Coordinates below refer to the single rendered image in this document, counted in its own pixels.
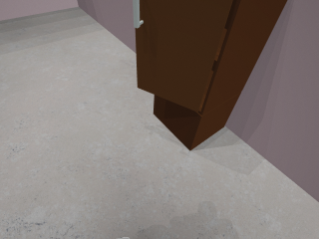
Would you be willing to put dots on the cupboard door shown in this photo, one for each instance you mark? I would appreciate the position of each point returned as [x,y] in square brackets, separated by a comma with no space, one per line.
[176,46]

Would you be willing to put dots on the handle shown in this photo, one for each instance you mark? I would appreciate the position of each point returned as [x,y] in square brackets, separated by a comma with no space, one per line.
[136,14]

